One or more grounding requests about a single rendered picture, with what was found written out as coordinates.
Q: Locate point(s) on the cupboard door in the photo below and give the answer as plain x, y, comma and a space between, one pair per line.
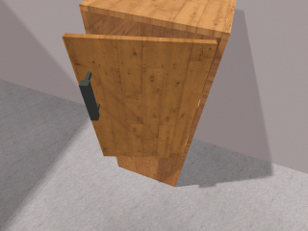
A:
148, 89

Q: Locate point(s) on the handle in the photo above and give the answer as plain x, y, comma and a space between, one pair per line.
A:
89, 99

